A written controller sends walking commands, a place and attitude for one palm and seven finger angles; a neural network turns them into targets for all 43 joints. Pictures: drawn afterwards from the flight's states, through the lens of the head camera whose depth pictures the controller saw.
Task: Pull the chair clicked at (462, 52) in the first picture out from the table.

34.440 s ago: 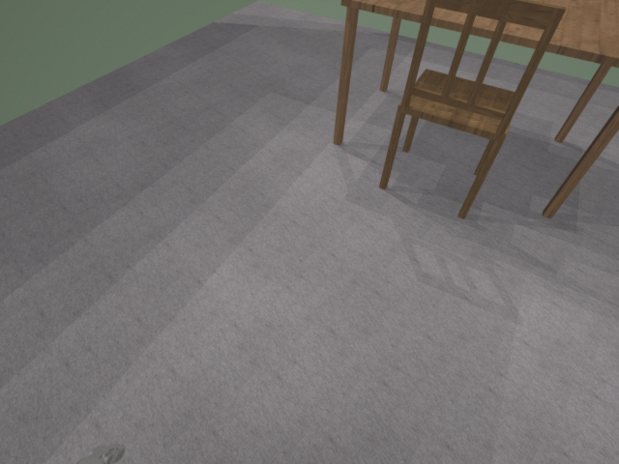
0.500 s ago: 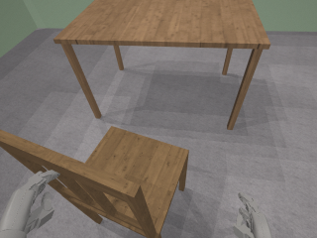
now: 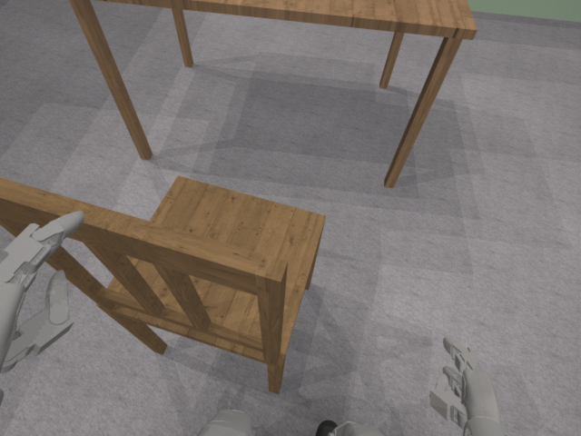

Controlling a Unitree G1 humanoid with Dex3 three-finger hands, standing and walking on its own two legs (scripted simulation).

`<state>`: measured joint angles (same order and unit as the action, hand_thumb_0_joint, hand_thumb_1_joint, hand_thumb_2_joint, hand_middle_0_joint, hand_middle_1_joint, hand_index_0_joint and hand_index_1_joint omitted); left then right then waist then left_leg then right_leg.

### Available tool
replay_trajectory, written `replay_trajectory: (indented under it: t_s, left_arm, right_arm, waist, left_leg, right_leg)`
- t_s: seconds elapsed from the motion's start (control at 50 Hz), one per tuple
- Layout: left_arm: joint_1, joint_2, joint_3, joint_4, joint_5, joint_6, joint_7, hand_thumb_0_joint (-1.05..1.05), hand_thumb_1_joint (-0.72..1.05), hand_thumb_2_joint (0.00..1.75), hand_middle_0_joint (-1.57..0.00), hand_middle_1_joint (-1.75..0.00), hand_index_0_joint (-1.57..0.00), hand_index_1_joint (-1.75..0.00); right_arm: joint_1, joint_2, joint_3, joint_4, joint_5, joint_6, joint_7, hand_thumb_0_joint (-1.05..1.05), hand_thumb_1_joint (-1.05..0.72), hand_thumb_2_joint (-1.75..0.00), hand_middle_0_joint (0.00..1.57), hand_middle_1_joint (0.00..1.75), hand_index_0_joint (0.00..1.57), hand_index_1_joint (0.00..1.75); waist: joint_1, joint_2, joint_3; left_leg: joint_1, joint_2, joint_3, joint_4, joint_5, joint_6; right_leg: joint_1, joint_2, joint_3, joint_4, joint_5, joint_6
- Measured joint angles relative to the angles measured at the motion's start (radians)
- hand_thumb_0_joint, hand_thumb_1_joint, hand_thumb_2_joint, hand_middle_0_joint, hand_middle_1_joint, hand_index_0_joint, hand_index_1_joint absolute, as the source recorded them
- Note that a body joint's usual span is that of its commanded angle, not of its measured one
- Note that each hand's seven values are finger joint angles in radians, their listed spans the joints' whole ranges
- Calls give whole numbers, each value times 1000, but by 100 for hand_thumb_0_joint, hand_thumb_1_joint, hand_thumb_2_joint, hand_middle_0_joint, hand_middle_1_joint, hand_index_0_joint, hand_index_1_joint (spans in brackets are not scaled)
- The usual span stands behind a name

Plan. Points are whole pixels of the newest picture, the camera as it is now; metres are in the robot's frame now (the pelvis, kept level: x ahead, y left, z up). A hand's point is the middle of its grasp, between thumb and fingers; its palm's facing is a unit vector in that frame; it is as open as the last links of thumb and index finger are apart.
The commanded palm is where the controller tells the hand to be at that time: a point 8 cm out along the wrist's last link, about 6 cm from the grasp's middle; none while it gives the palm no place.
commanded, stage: step back with the hand held close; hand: left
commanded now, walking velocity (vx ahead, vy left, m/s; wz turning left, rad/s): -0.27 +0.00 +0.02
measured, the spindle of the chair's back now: (132, 280) +0.31 +0.30 -0.08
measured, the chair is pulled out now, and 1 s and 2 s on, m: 0.64 0.64 0.64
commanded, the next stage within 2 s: stop stepping back and stand still in 0.34 s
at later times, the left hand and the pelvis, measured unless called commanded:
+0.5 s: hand out of the picture +0.09 +0.28 +0.19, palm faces +0.39 -0.78 -0.49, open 7.4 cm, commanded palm +0.03 +0.33 +0.18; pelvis -0.11 +0.03 +0.00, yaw +0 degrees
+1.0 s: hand out of the picture +0.05 +0.29 +0.19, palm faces +0.43 -0.82 -0.38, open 7.4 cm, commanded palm -0.02 +0.33 +0.18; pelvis -0.17 +0.04 -0.01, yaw -1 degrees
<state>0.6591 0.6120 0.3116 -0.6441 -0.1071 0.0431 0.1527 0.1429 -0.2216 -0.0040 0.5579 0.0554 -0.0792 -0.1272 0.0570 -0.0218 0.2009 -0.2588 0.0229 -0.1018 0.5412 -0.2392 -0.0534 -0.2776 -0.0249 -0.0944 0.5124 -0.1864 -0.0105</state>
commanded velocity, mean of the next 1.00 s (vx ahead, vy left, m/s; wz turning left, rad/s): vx -0.05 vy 0.00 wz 0.02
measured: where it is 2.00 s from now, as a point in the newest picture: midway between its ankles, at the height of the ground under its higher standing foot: outside the picture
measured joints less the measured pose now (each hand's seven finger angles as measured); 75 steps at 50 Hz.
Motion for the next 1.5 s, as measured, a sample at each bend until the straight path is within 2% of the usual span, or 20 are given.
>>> replay_trajectory:
  t_s: [0.06,0.14,0.2,0.26,0.36,0.42,0.46,0.54,0.58,0.62,0.68,0.76,0.84,0.96,1.06,1.18,1.3,1.34,1.42,1.5]
  left_arm:
    - [-65,4,122,-82,15,-119,30,2,89,90,-22,-30,-29,-32]
    - [-143,-67,230,29,51,-227,62,1,89,90,-21,-30,-25,-31]
    - [-201,-158,192,216,62,-222,71,1,90,90,-21,-30,-23,-30]
    - [-223,-237,115,370,67,-165,62,0,90,90,-20,-30,-21,-30]
    - [-201,-288,5,308,87,-85,38,2,90,90,-20,-30,-20,-30]
    - [-141,-248,-3,141,99,-105,24,2,89,90,-21,-30,-21,-30]
    - [-98,-194,42,16,95,-151,24,3,89,90,-21,-30,-21,-30]
    - [-17,-82,241,-89,64,-262,52,2,89,90,-22,-30,-21,-30]
    - [-36,-71,288,-35,56,-290,52,2,89,90,-21,-30,-21,-30]
    - [-90,-118,247,75,54,-293,36,1,89,90,-21,-30,-21,-30]
    - [-113,-167,173,216,38,-240,15,1,89,90,-21,-30,-21,-30]
    - [-111,-247,72,310,36,-164,-13,1,90,90,-20,-30,-21,-30]
    - [-144,-288,6,254,52,-143,-16,2,89,90,-21,-30,-21,-30]
    - [-197,-205,88,100,62,-223,9,2,89,90,-22,-30,-21,-30]
    - [-152,-153,168,119,44,-260,1,2,89,90,-21,-30,-21,-30]
    - [-4,-166,124,124,27,-219,-20,1,89,90,-21,-30,-21,-30]
    - [-144,-238,73,195,52,-202,-4,2,89,90,-21,-30,-21,-30]
    - [-246,-244,29,343,96,-203,-40,1,89,90,-21,-30,-21,-30]
    - [-381,-301,-131,796,132,-55,-113,1,90,90,-20,-30,-20,-30]
    - [-371,-387,-263,1142,142,34,-143,1,91,90,-20,-30,-19,-30]
  right_arm:
    - [19,9,5,34,-14,-3,-1,1,-90,-90,20,30,20,30]
    - [33,21,-4,59,-19,12,22,1,-90,-90,20,30,20,30]
    - [45,1,-17,78,-16,26,38,1,-90,-90,20,30,21,30]
    - [58,-22,-14,82,-16,46,43,1,-90,-90,20,30,20,30]
    - [79,-2,14,57,-33,48,32,1,-90,-90,20,30,20,30]
    - [133,34,10,42,-49,10,37,1,-90,-90,20,30,20,30]
    - [164,45,5,45,-51,-18,47,1,-90,-90,20,30,20,30]
    - [166,49,2,71,-47,-47,56,1,-90,-90,20,30,20,30]
    - [133,39,2,85,-44,-49,55,1,-90,-90,20,30,20,30]
    - [87,11,-6,117,-40,-44,55,1,-90,-90,20,30,20,30]
    - [71,-1,-13,138,-24,-25,55,1,-90,-90,20,30,21,30]
    - [79,7,-14,133,-19,-2,47,1,-90,-90,20,30,21,30]
    - [84,13,-6,120,-24,-13,37,1,-90,-90,20,30,20,30]
    - [55,29,2,64,-29,-39,33,1,-90,-90,20,30,20,30]
    - [36,39,-1,30,-29,-48,49,1,-90,-90,20,30,20,30]
    - [74,42,5,81,-31,-28,57,1,-90,-90,20,30,20,30]
    - [99,51,15,143,-32,-49,32,1,-90,-90,20,30,20,30]
    - [78,28,10,173,-49,-56,72,1,-90,-90,20,30,20,30]
    - [7,-14,-1,250,-70,31,114,1,-90,-90,20,30,21,30]
    - [48,-6,-8,274,-83,85,130,1,-90,-90,20,30,20,30]
  waist:
    - [9,8,-57]
    - [-15,57,-176]
    - [-28,100,-248]
    - [-41,115,-279]
    - [-73,25,-174]
    - [-105,6,-152]
    - [-99,12,-164]
    - [-55,13,-209]
    - [-35,28,-210]
    - [-36,114,-187]
    - [-37,147,-198]
    - [-54,100,-224]
    - [-52,51,-219]
    - [-69,3,-177]
    - [-85,41,-154]
    - [-50,71,-156]
    - [-22,41,-161]
    - [-24,59,-192]
    - [-53,114,-213]
    - [-99,76,-203]
  left_leg:
    - [-23,-3,-5,14,11,0]
    - [-65,-1,20,70,-74,19]
    - [-103,-16,59,200,-165,44]
    - [-74,-12,94,184,-196,66]
    - [-79,-15,98,101,-23,69]
    - [-112,0,36,60,28,64]
    - [-150,15,4,34,62,55]
    - [-223,19,22,11,102,37]
    - [-255,14,43,26,111,32]
    - [-249,38,24,37,105,44]
    - [-192,31,40,52,80,65]
    - [-132,2,69,49,78,44]
    - [-119,3,54,79,66,50]
    - [-143,17,34,62,94,40]
    - [-168,8,26,-18,125,42]
    - [-165,8,41,17,78,54]
    - [-112,-12,52,-1,130,52]
    - [-164,-16,41,12,140,53]
    - [-229,-19,26,77,127,52]
    - [-234,-34,20,171,67,52]
  right_leg:
    - [-19,-3,-4,7,13,-1]
    - [-47,0,16,4,32,-1]
    - [-82,-19,32,17,34,1]
    - [-131,-46,24,44,14,21]
    - [-202,-41,51,195,-175,39]
    - [-198,15,62,430,-207,43]
    - [-132,36,46,419,-228,38]
    - [79,24,50,93,-254,19]
    - [174,10,56,-94,-197,25]
    - [207,40,47,-145,-165,46]
    - [214,30,67,-95,-175,57]
    - [230,-11,83,-6,-234,67]
    - [254,-4,70,14,-244,60]
    - [229,19,59,2,-220,29]
    - [190,26,72,-53,-168,16]
    - [203,20,86,-50,-168,56]
    - [234,-1,91,-9,-213,50]
    - [178,1,82,28,-208,41]
    - [123,4,71,90,-244,65]
    - [136,-7,62,166,-304,58]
